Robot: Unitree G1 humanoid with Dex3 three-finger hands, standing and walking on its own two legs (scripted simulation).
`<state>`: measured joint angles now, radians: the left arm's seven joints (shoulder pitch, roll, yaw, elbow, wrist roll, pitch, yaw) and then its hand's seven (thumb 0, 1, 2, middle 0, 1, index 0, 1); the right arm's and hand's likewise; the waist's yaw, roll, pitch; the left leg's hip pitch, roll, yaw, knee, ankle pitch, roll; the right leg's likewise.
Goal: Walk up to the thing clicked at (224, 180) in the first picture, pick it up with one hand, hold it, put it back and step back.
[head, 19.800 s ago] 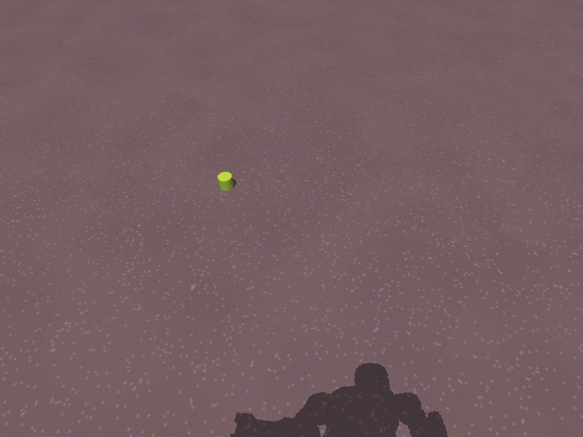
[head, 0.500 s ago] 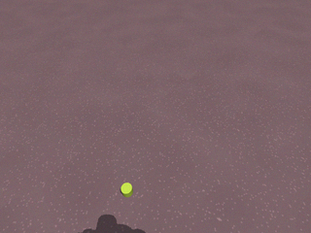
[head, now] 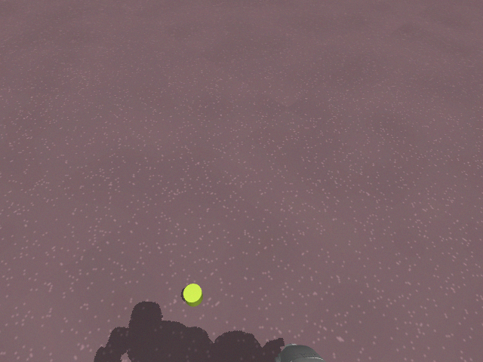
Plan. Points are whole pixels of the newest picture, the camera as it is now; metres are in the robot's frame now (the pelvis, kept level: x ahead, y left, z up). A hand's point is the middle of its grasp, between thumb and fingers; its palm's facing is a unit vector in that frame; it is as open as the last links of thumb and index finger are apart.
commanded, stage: walk up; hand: left
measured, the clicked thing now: (193, 295) +0.41 +0.19 -0.74
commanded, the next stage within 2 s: stand in 1.76 s
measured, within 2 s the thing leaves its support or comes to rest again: neither
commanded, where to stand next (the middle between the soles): +0.03 -0.05 m, yaw +0 degrees
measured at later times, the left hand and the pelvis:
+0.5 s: hand (128, 360) +0.14 +0.22 -0.16, palm faces -0.02 -0.95 -0.31, open 7.4 cm; pelvis +0.00 -0.02 -0.01, yaw +1 degrees
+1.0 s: hand out of the picture +0.07 +0.20 -0.14, palm faces +0.01 -0.94 -0.35, open 7.4 cm; pelvis -0.02 -0.05 +0.00, yaw +1 degrees
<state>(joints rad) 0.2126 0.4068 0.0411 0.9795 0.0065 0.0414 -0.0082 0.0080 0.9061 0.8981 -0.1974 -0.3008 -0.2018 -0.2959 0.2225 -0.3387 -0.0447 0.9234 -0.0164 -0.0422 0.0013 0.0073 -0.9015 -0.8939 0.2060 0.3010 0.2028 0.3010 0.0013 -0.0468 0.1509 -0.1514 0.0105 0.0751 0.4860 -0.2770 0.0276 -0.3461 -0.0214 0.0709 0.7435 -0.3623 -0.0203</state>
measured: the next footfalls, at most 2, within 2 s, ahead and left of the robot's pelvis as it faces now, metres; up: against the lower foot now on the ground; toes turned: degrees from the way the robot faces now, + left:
right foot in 0.10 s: +0.09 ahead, -0.14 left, +0.00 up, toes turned -1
left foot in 0.40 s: +0.03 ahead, +0.10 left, +0.00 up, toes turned -1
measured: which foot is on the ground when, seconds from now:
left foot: down 0.00-0.14, up 0.16-0.38, down 0.40-1.00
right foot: up 0.00-0.08, down 0.10-0.44, up 0.46-0.62, down 0.64-1.00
